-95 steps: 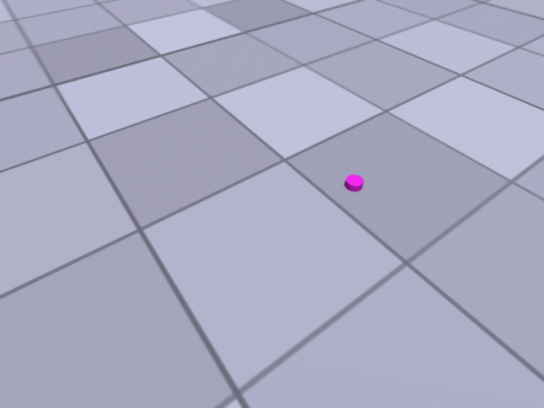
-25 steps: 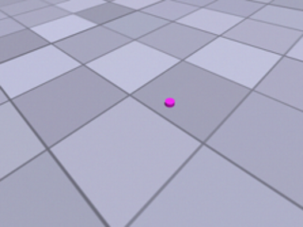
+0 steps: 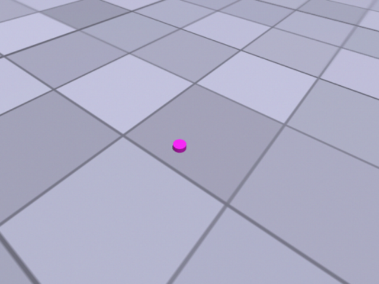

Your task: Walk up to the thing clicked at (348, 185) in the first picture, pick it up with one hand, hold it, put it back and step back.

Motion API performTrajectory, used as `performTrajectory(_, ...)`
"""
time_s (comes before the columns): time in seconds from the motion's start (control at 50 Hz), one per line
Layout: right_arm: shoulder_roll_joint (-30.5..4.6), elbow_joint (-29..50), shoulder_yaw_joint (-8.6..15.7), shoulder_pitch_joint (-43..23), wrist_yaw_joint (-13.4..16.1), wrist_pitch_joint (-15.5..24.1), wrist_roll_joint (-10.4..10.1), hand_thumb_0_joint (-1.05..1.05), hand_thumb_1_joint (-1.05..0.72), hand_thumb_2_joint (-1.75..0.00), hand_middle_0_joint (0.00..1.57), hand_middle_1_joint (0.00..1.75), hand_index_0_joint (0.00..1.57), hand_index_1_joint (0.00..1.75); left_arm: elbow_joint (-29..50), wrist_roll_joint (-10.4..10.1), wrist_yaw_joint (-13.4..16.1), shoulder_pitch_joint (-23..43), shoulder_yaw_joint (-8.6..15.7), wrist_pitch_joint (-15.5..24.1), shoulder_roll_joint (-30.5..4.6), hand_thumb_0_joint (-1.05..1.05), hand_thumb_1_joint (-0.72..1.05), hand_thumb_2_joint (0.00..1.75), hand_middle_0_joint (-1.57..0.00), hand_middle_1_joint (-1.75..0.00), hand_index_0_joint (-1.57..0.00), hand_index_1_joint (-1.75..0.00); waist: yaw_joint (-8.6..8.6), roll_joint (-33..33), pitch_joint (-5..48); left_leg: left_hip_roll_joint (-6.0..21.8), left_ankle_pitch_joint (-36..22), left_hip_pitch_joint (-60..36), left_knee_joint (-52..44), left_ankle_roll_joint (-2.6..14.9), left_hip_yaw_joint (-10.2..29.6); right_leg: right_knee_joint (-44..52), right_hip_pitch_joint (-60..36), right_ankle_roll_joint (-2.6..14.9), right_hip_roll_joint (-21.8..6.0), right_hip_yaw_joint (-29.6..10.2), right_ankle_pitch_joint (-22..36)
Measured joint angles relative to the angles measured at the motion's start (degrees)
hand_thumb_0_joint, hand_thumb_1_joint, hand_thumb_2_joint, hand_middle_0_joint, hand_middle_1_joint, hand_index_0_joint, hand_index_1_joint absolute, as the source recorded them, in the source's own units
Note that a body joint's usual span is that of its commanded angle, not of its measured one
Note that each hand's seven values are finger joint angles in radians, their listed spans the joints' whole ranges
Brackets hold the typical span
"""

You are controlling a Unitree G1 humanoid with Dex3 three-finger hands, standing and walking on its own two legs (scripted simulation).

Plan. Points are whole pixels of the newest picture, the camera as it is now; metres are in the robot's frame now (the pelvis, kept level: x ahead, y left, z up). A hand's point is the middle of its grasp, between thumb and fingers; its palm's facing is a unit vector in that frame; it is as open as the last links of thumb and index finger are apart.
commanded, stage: walk up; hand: left
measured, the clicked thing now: (179, 146) +1.13 +0.10 -0.74
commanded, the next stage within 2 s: none
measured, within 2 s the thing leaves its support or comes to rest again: neither
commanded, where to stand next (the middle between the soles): +0.72 -0.08 m, yaw -9 degrees
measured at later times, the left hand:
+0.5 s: hand (126, 194) +0.38 +0.20 -0.11, palm faces -0.18 -0.89 -0.42, open 7.3 cm
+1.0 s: hand (121, 172) +0.48 +0.25 -0.15, palm faces -0.17 -0.91 -0.38, open 7.4 cm
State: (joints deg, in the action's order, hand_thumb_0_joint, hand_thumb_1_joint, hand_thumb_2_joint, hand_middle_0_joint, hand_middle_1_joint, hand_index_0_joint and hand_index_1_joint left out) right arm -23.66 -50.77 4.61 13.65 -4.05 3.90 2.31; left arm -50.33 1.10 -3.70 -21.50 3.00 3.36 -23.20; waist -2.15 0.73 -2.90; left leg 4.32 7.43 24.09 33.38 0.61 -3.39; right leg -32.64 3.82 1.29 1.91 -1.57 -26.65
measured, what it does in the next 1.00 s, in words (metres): walks ahead: right foot, then left foot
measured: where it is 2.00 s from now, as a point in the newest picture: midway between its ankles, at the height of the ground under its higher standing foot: (202, 206)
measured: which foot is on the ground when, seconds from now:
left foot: down 0.00-0.46, up 0.48-0.90, down 0.92-1.00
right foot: down 0.00-0.02, up 0.04-0.40, down 0.42-0.96, up 0.98-1.00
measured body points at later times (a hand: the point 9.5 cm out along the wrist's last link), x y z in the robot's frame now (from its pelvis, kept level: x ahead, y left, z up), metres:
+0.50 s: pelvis +0.22 -0.05 -0.01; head +0.23 -0.08 +0.44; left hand +0.39 +0.25 -0.08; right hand +0.19 -0.37 -0.14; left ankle +0.12 +0.12 -0.68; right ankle +0.30 -0.16 -0.72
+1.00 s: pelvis +0.42 -0.03 +0.00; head +0.44 -0.02 +0.45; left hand +0.49 +0.29 -0.12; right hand +0.46 -0.36 -0.09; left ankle +0.51 +0.08 -0.72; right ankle +0.31 -0.15 -0.69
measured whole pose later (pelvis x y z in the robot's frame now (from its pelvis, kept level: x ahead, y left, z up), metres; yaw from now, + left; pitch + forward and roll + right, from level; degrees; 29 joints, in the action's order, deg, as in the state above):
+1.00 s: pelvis +0.42 -0.03 +0.00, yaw -9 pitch -2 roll +0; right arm -23.5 -48.3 4.0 14.6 -3.9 4.2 1.9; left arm -51.0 0.5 -1.4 -21.1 2.8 3.5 -25.0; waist -1.3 1.8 -3.9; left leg 3.0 12.7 21.6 36.4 0.6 -4.2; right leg -49.8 13.0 1.9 -1.3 -0.8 -27.4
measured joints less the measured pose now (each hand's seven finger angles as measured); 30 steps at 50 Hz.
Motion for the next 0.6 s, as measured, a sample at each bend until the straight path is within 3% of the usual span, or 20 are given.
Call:
performTrajectory(0.02,0.4,0.4,0.2,-0.4,0.3,0.6,0.3,0.00,-0.91,-0.90,0.21,0.30,0.20,0.30,-0.1,-0.1,0.3,0.5,0.1,-0.2,-0.3,0.00,0.90,0.90,-0.21,-0.30,-0.21,-0.30,0.28,1.5,-0.5,-0.9,1.1,-0.5,1.3,0.14,-1.4,-5.6,1.8,0.53,-1.3,-0.9,-1.0)
performTrajectory(0.08,0.9,2.2,0.1,-0.1,0.7,1.7,0.0,0.00,-0.91,-0.90,0.21,0.30,0.20,0.30,-0.5,-0.4,1.4,1.8,-0.6,-0.8,-0.4,0.01,0.90,0.90,-0.21,-0.30,-0.21,-0.30,2.16,1.6,-1.0,-0.2,5.7,-3.0,2.9,0.61,-3.0,-24.5,10.4,1.63,0.5,-2.3,-0.5)
performTrajectory(0.14,1.9,2.9,-0.6,1.8,1.1,1.8,-1.0,0.00,-0.91,-0.90,0.21,0.30,0.20,0.30,-0.3,-0.6,1.2,3.1,-0.7,-0.3,-1.8,0.01,0.91,0.90,-0.21,-0.30,-0.21,-0.30,3.61,2.3,-0.7,-0.1,6.3,-8.5,-1.5,0.16,-4.3,-30.9,17.6,1.52,-0.3,-1.7,4.2)
performTrajectory(0.2,1.9,2.8,-1.2,4.4,1.2,2.0,-1.3,0.00,-0.91,-0.90,0.21,0.30,0.20,0.30,0.7,-1.1,0.7,4.8,0.1,-0.2,-2.9,0.01,0.91,0.90,-0.21,-0.30,-0.21,-0.30,4.40,2.9,-0.7,-0.7,6.7,-13.1,-5.5,-0.02,-5.2,-28.2,22.8,0.56,-2.6,-1.9,7.9)
performTrajectory(0.28,0.9,2.2,-1.4,6.7,1.2,1.4,-1.1,0.00,-0.91,-0.90,0.21,0.30,0.20,0.30,2.0,-1.1,-0.3,7.2,0.5,-0.6,-3.1,0.00,0.91,0.90,-0.20,-0.30,-0.20,-0.30,4.54,2.1,-1.4,-0.7,8.6,-17.8,-7.9,-0.46,-6.6,-17.4,26.2,-0.65,-5.5,-1.1,11.0)
performTrajectory(0.4,-1.0,1.9,-1.0,8.4,1.2,0.3,-1.2,0.00,-0.90,-0.90,0.21,0.30,0.20,0.30,1.8,-0.4,-1.5,9.4,0.4,-0.9,-1.8,0.00,0.91,0.90,-0.20,-0.30,-0.20,-0.30,5.68,-0.3,-1.4,0.2,15.4,-22.2,-5.1,-2.71,-8.1,-3.1,23.3,0.36,-6.4,2.6,18.3)
performTrajectory(0.44,-1.6,1.7,-0.9,8.9,1.4,-0.4,-1.2,0.00,-0.90,-0.90,0.21,0.30,0.20,0.30,1.5,-0.3,-1.3,9.7,0.4,-0.4,-1.1,0.00,0.91,0.90,-0.20,-0.30,-0.20,-0.30,5.71,-2.0,-1.0,1.9,19.6,-22.1,-0.3,-2.85,-7.7,-2.1,21.0,0.57,-4.8,3.7,19.4)
performTrajectory(0.46,-1.7,1.3,-0.8,8.5,1.6,-0.8,-1.2,0.00,-0.91,-0.90,0.21,0.30,0.20,0.30,1.5,-0.2,-1.0,10.2,0.5,0.0,-0.4,0.00,0.91,0.90,-0.20,-0.30,-0.20,-0.30,5.51,-3.6,-1.5,3.7,20.7,-20.8,4.7,-1.47,-6.3,-4.0,20.7,0.63,-3.6,4.6,17.6)
performTrajectory(0.5,-0.9,0.8,-1.4,7.5,1.9,-1.7,-1.3,0.01,-0.91,-0.90,0.21,0.30,0.20,0.30,2.3,-0.4,-0.3,10.4,0.3,0.9,0.3,0.00,0.91,0.90,-0.21,-0.30,-0.21,-0.30,4.44,-3.7,-2.0,2.3,21.0,-15.7,17.7,-0.11,-1.6,-6.5,20.0,1.01,-3.0,4.6,14.3)
performTrajectory(0.54,-0.4,0.5,-2.1,6.4,1.9,-2.2,-1.4,0.01,-0.91,-0.90,0.21,0.30,0.20,0.30,2.7,-1.1,0.1,9.9,-0.2,1.2,1.2,0.00,0.91,0.90,-0.21,-0.30,-0.21,-0.30,3.11,-3.3,-2.1,0.3,19.7,-10.3,27.2,0.46,0.5,-5.2,17.8,1.43,-3.0,3.9,13.4)
performTrajectory(0.6,-0.5,0.9,-2.5,4.9,1.6,-2.2,-2.0,0.01,-0.91,-0.90,0.21,0.30,0.20,0.30,2.6,-1.5,0.8,8.0,-1.0,1.4,2.3,0.00,0.90,0.90,-0.21,-0.30,-0.21,-0.30,2.08,-3.9,-1.9,0.1,14.7,-3.4,30.2,1.12,2.5,0.1,13.3,1.36,-2.3,3.6,14.3)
